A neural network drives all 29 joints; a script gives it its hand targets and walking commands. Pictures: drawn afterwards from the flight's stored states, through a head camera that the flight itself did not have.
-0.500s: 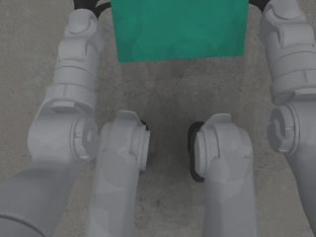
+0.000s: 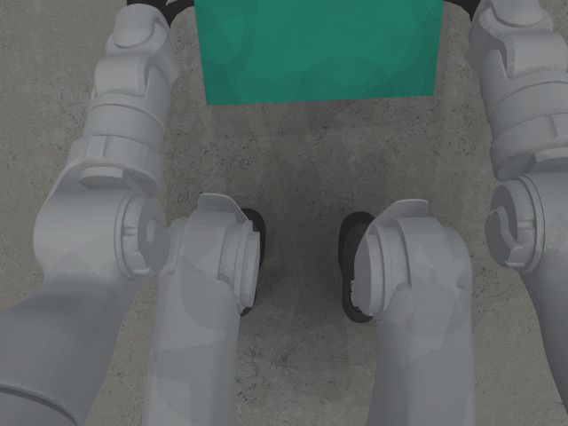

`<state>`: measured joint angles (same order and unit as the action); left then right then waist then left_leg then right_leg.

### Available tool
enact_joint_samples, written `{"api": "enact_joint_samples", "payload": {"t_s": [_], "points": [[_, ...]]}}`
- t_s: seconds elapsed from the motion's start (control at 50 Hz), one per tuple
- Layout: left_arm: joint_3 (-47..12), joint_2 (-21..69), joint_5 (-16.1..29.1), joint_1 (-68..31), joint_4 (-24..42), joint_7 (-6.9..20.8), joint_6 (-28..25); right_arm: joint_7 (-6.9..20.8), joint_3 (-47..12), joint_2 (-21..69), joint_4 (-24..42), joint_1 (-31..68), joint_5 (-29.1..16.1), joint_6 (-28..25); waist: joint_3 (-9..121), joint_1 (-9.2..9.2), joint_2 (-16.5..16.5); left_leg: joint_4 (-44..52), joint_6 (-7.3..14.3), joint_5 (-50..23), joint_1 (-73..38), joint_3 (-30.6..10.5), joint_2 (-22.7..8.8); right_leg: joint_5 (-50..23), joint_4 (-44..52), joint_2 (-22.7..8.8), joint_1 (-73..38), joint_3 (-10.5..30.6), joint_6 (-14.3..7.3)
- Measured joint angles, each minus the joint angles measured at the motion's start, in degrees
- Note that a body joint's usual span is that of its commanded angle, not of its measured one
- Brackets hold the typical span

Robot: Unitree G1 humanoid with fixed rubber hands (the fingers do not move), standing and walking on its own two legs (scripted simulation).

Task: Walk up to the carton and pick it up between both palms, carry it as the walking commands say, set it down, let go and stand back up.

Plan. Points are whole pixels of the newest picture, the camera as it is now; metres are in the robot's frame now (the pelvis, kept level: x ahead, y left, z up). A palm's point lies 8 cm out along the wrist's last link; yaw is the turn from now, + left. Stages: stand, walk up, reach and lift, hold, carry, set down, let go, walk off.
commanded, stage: set down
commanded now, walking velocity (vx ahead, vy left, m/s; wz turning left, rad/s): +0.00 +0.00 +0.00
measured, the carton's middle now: (313, 21) +0.53 -0.01 -0.26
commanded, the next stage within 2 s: none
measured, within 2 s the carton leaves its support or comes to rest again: rests again in 0.56 s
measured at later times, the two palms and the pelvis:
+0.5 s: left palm (148, 8) +0.52 +0.17 -0.18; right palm out of the picture +0.54 -0.19 -0.18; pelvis +0.00 +0.00 -0.01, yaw +0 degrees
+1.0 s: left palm (149, 8) +0.53 +0.17 -0.18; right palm out of the picture +0.54 -0.19 -0.19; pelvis +0.00 +0.00 -0.01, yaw +0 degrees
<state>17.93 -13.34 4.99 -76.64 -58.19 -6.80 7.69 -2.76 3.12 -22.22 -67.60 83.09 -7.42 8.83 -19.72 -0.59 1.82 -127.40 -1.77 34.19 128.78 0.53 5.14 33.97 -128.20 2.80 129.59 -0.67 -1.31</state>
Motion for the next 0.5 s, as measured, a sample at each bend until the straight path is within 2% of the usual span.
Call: {"api": "enact_joint_samples", "payload": {"t_s": [0.5], "points": [[-0.74,-2.3,0.02,-2.64,-3.87,2.02,-0.18,2.25,3.6,0.3,-0.33,1.63,3.01,-0.74,-2.35,0.34,0.41,-1.63,0.91,-0.03,0.12,0.98,-0.98,0.25,-1.81,-1.34,0.05,-0.13,-0.52]]}}
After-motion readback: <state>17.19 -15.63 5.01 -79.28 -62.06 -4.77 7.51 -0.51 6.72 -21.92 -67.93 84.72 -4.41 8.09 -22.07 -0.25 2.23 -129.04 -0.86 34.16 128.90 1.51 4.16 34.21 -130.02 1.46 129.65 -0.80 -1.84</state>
